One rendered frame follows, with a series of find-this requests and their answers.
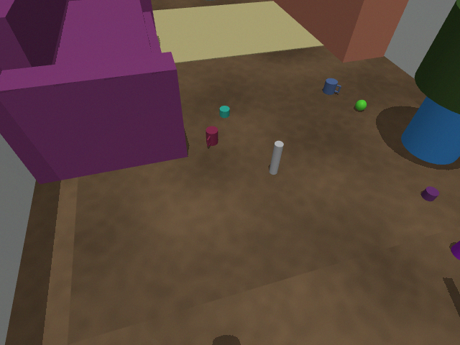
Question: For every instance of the potted plant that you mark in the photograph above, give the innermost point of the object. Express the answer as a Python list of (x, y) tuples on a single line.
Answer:
[(433, 134)]

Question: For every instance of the sofa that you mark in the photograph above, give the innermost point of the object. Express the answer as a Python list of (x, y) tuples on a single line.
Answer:
[(85, 88)]

